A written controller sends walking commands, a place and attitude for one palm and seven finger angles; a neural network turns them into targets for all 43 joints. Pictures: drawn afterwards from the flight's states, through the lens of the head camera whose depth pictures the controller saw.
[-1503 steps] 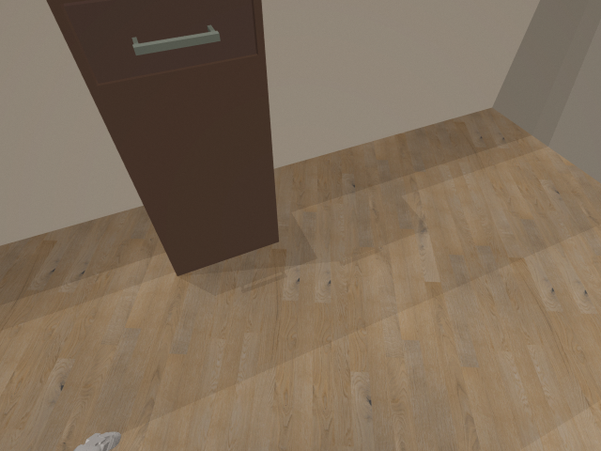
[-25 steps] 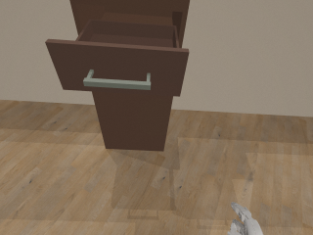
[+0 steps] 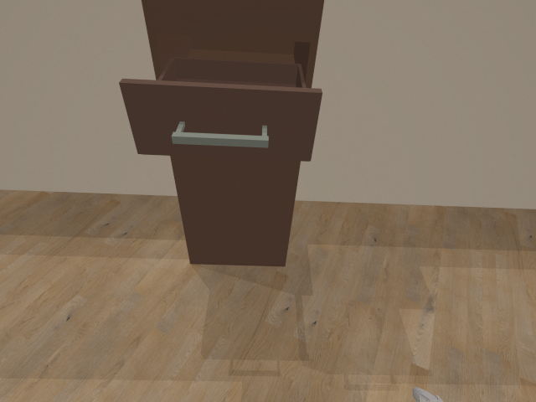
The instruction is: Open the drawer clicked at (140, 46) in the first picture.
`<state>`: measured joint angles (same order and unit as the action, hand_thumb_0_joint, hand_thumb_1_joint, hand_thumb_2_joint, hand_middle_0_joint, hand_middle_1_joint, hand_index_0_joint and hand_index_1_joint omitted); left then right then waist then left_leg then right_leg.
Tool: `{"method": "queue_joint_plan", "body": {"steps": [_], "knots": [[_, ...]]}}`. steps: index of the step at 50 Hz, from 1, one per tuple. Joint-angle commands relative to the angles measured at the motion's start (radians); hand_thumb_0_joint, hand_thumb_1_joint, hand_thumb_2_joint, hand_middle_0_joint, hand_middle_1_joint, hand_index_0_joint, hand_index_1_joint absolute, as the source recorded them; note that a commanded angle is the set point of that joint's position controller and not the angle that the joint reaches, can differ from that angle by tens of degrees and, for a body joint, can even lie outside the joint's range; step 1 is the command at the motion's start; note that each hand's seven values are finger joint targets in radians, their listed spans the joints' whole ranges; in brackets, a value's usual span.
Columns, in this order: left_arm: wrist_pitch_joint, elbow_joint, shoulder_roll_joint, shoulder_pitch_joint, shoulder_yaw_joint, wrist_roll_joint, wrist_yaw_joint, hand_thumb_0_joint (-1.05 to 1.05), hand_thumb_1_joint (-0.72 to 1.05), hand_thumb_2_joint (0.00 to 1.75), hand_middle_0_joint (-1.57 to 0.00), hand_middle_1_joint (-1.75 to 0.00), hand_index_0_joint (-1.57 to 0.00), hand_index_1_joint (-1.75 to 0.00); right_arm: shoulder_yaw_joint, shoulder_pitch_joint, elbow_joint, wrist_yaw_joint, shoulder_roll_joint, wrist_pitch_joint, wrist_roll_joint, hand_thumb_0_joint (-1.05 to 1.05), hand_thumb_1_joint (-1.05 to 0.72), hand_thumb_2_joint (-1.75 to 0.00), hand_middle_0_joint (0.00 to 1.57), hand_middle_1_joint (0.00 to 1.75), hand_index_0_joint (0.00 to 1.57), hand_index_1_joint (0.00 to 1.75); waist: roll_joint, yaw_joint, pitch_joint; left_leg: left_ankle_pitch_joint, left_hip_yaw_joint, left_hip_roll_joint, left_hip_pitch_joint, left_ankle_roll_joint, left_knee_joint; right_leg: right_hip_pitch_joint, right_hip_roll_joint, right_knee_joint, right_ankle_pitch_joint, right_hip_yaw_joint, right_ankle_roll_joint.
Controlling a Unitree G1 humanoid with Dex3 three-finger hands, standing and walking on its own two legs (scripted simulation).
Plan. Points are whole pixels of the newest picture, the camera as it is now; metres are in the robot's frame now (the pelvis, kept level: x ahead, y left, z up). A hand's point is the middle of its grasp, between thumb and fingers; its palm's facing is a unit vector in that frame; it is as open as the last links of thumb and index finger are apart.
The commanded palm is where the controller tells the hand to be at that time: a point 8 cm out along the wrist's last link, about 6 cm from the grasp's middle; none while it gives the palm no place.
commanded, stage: stop stepping back and stand still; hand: left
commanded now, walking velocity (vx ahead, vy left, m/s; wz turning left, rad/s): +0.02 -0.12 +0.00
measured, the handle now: (222, 134) +0.58 +0.13 +0.13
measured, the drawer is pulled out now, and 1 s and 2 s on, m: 0.29 0.29 0.29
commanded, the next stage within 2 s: let the arm hang, fingers relaxed in 0.14 s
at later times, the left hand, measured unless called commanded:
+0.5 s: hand out of the picture +0.11 +0.17 -0.15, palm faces -0.01 -0.98 -0.19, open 7.4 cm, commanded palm none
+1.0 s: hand out of the picture -0.03 +0.17 -0.16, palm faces +0.07 -0.97 -0.23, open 7.3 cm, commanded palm none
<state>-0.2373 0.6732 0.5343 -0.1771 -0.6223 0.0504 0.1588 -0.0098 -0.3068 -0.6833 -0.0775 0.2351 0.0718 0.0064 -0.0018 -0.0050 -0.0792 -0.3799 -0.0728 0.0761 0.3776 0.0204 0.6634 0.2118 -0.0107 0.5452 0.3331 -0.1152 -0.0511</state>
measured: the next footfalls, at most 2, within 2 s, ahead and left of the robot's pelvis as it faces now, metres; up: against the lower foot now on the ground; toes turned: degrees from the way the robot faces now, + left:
left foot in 0.02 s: +0.10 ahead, +0.12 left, +0.00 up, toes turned +7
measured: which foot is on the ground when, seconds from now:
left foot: up 0.00-0.00, down 0.02-1.00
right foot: down 0.00-1.00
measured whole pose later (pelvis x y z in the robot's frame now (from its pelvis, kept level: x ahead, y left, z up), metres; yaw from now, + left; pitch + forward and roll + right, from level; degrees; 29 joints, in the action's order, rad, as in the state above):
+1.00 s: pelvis +0.00 +0.00 +0.01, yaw +1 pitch -3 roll +0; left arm 0.01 -1.17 0.13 -0.32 -0.01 0.00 0.03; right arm 0.00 -0.29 -1.12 -0.02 0.14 -0.03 -0.02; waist 0.06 -0.01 0.06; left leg -0.15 -0.08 0.05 0.22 0.00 0.43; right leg 0.13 0.00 0.43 0.25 -0.12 -0.04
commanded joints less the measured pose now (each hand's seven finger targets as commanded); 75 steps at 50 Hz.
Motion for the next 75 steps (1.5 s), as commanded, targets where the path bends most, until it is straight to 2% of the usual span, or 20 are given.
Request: {"method": "queue_joint_plan", "body": {"steps": [1, 2, 3, 6, 9, 11, 12, 13, 15, 16, 19, 21, 23, 25, 26, 27, 31, 41, 52, 75], "knots": [[-0.033, 0.183, 0.200, 0.230, -0.038, -0.007, 0.014, 0.00, 0.90, 0.90, -0.20, -0.30, -0.20, -0.30, 0.045, 0.167, 0.202, -0.013, 0.126, 0.083, -0.002, 0.00, -0.90, -0.90, 0.20, 0.30, 0.20, 0.30, 0.298, -0.016, 0.088, -0.205, 0.397, 0.212, -0.187, 0.113, -0.386, 0.318, -0.017, 0.164, 0.184, 0.023, 0.021], [-0.051, 0.228, 0.260, 0.272, -0.078, -0.005, 0.013, 0.00, 0.90, 0.90, -0.20, -0.30, -0.20, -0.30, 0.049, 0.162, 0.191, -0.007, 0.117, 0.084, -0.002, 0.00, -0.90, -0.90, 0.20, 0.30, 0.20, 0.30, 0.339, -0.032, 0.051, -0.329, 0.536, 0.302, -0.132, 0.146, -0.489, 0.294, -0.014, 0.341, 0.230, 0.054, 0.035], [-0.050, 0.217, 0.261, 0.260, -0.098, -0.008, 0.008, 0.00, 0.90, 0.90, -0.20, -0.30, -0.20, -0.30, 0.050, 0.170, 0.187, -0.001, 0.090, 0.095, -0.010, 0.00, -0.90, -0.90, 0.20, 0.30, 0.20, 0.30, 0.283, -0.032, 0.037, -0.345, 0.546, 0.302, -0.071, 0.154, -0.523, 0.260, 0.006, 0.414, 0.204, 0.109, 0.032], [-0.046, 0.248, 0.240, 0.115, -0.122, -0.008, 0.005, 0.00, 0.90, 0.90, -0.20, -0.30, -0.20, -0.30, 0.059, 0.179, 0.181, 0.027, 0.084, 0.116, -0.007, 0.00, -0.90, -0.90, 0.20, 0.30, 0.20, 0.30, 0.243, -0.001, -0.018, -0.118, 0.267, 0.212, -0.058, 0.104, -0.423, 0.124, 0.024, 0.225, 0.117, 0.064, 0.038], [-0.033, 0.255, 0.225, 0.014, -0.142, 0.012, 0.005, 0.00, 0.90, 0.90, -0.20, -0.30, -0.20, -0.30, 0.048, 0.173, 0.202, 0.031, 0.089, 0.106, 0.001, 0.00, -0.90, -0.90, 0.20, 0.30, 0.20, 0.30, 0.183, -0.008, -0.044, -0.067, 0.112, 0.126, 0.046, 0.036, -0.320, -0.122, -0.001, -0.047, 0.011, 0.019, 0.029], [-0.027, 0.191, 0.268, 0.007, -0.186, 0.019, 0.008, 0.00, 0.90, 0.90, -0.20, -0.30, -0.20, -0.30, 0.049, 0.159, 0.200, 0.030, 0.086, 0.089, 0.000, 0.00, -0.90, -0.90, 0.20, 0.30, 0.20, 0.30, 0.004, -0.024, -0.015, -0.030, 0.044, 0.035, 0.057, -0.002, -0.129, -0.064, 0.115, -0.194, -0.003, 0.224, -0.036], [0.142, -0.701, -0.204, -0.238, 0.506, -0.021, -0.131, 0.00, 0.90, 0.90, -0.20, -0.30, -0.20, -0.30, 0.077, 0.153, -0.011, 0.069, 0.152, 0.156, 0.051, 0.00, -0.90, -0.90, 0.20, 0.30, 0.20, 0.30, -0.077, -0.072, -0.065, 0.245, -0.024, 0.047, 0.036, -0.032, 0.102, -0.007, 0.270, -0.013, -0.504, 0.172, -0.041], [0.253, -0.729, -0.245, -0.232, 0.511, -0.057, -0.153, 0.00, 0.90, 0.90, -0.20, -0.30, -0.20, -0.30, 0.084, 0.122, -0.054, 0.085, 0.120, 0.089, 0.023, 0.00, -0.90, -0.90, 0.20, 0.30, 0.20, 0.30, -0.031, -0.055, -0.112, 0.268, 0.050, 0.056, -0.013, -0.058, 0.061, 0.072, 0.255, 0.033, -0.505, 0.204, -0.049], [0.270, -0.799, -0.251, -0.207, 0.533, -0.080, -0.165, 0.00, 0.90, 0.90, -0.20, -0.30, -0.20, -0.30, 0.071, 0.089, -0.082, 0.071, 0.117, 0.019, -0.004, 0.00, -0.90, -0.90, 0.20, 0.30, 0.20, 0.30, -0.130, -0.022, -0.064, 0.321, 0.051, 0.042, -0.027, -0.021, 0.041, 0.145, 0.174, 0.045, -0.338, 0.102, -0.011], [0.268, -0.841, -0.227, -0.187, 0.533, -0.084, -0.168, 0.00, 0.90, 0.90, -0.20, -0.30, -0.20, -0.30, 0.057, 0.103, -0.071, 0.069, 0.113, -0.009, -0.011, 0.00, -0.90, -0.90, 0.20, 0.30, 0.20, 0.30, -0.211, -0.012, -0.016, 0.296, 0.068, 0.034, -0.003, -0.003, 0.032, 0.154, 0.169, 0.013, -0.286, 0.093, -0.005], [0.269, -1.020, -0.181, -0.099, 0.538, -0.085, -0.163, 0.00, 0.90, 0.90, -0.20, -0.30, -0.20, -0.30, 0.044, 0.131, -0.071, 0.071, 0.101, -0.057, -0.031, 0.00, -0.90, -0.90, 0.20, 0.30, 0.20, 0.30, -0.295, -0.020, 0.122, 0.270, 0.059, -0.011, 0.019, -0.001, 0.022, 0.126, 0.195, -0.063, -0.351, 0.121, -0.023], [0.266, -1.172, -0.163, -0.058, 0.545, -0.081, -0.153, 0.00, 0.90, 0.90, -0.20, -0.30, -0.20, -0.30, 0.043, 0.125, -0.093, 0.068, 0.089, -0.082, -0.040, 0.00, -0.90, -0.90, 0.20, 0.30, 0.20, 0.30, -0.265, -0.026, 0.154, 0.174, 0.045, -0.028, -0.028, -0.010, 0.012, 0.134, 0.206, -0.119, -0.290, 0.140, -0.044], [0.257, -1.321, -0.170, -0.028, 0.560, -0.070, -0.145, 0.00, 0.90, 0.90, -0.20, -0.30, -0.20, -0.30, 0.035, 0.097, -0.144, 0.067, 0.080, -0.091, -0.042, 0.00, -0.90, -0.90, 0.20, 0.30, 0.20, 0.30, -0.049, -0.041, 0.142, 0.308, 0.069, 0.006, -0.125, -0.010, -0.111, 0.139, 0.177, -0.120, -0.164, 0.134, -0.030], [0.249, -1.458, -0.195, -0.077, 0.569, -0.060, -0.143, 0.00, 0.90, 0.90, -0.20, -0.30, -0.20, -0.30, 0.025, 0.084, -0.198, 0.060, 0.088, -0.082, -0.039, 0.00, -0.90, -0.90, 0.20, 0.30, 0.20, 0.30, 0.185, -0.019, 0.113, 0.369, 0.128, 0.057, -0.122, 0.010, -0.216, 0.049, 0.115, -0.097, -0.117, 0.109, 0.009], [0.244, -1.523, -0.204, -0.110, 0.569, -0.057, -0.142, 0.00, 0.90, 0.90, -0.20, -0.30, -0.20, -0.30, 0.023, 0.080, -0.221, 0.054, 0.086, -0.080, -0.036, 0.00, -0.90, -0.90, 0.20, 0.30, 0.20, 0.30, 0.216, -0.010, 0.082, 0.335, 0.135, 0.065, -0.115, 0.014, -0.236, -0.007, 0.108, -0.113, -0.113, 0.107, 0.012], [0.241, -1.546, -0.254, -0.145, 0.545, -0.064, -0.137, 0.00, 0.90, 0.90, -0.20, -0.30, -0.20, -0.30, 0.033, 0.078, -0.223, 0.048, 0.064, -0.081, -0.041, 0.00, -0.90, -0.90, 0.20, 0.30, 0.20, 0.30, 0.222, 0.003, 0.064, 0.265, 0.139, 0.068, -0.111, 0.019, -0.256, -0.043, 0.105, -0.146, -0.100, 0.097, 0.007], [0.232, -1.664, -0.244, -0.161, 0.574, -0.058, -0.138, 0.00, 0.90, 0.90, -0.20, -0.30, -0.20, -0.30, 0.036, 0.015, -0.290, 0.043, 0.043, -0.085, -0.028, 0.00, -0.90, -0.90, 0.20, 0.30, 0.20, 0.30, 0.141, -0.015, 0.031, 0.238, 0.102, 0.050, -0.187, 0.006, -0.247, -0.045, 0.131, -0.211, -0.151, 0.122, -0.010], [0.233, -1.808, -0.258, -0.197, 0.601, -0.055, -0.125, 0.00, 0.90, 0.90, -0.20, -0.30, -0.20, -0.30, 0.032, -0.056, -0.402, 0.042, 0.026, -0.094, -0.020, 0.00, -0.90, -0.90, 0.20, 0.30, 0.20, 0.30, -0.023, -0.020, 0.171, 0.206, 0.078, 0.051, -0.214, 0.000, -0.302, 0.033, 0.131, -0.282, -0.033, 0.112, -0.002], [0.234, -1.806, -0.288, -0.188, 0.590, -0.060, -0.115, 0.00, 0.90, 0.90, -0.20, -0.30, -0.20, -0.30, 0.033, -0.075, -0.435, 0.047, -0.037, -0.098, -0.029, 0.00, -0.90, -0.90, 0.20, 0.30, 0.20, 0.30, -0.012, -0.014, 0.229, 0.145, 0.061, 0.027, -0.165, -0.006, -0.291, 0.093, 0.135, -0.293, 0.093, 0.126, -0.006], [0.228, -1.801, -0.306, -0.173, 0.585, -0.056, -0.117, 0.00, 0.90, 0.90, -0.20, -0.30, -0.20, -0.30, 0.037, -0.054, -0.432, 0.037, -0.030, -0.083, -0.025, 0.00, -0.90, -0.90, 0.20, 0.30, 0.20, 0.30, 0.028, -0.013, 0.152, 0.280, 0.080, 0.044, -0.206, 0.001, -0.302, -0.008, 0.128, -0.241, -0.130, 0.108, 0.005]]}}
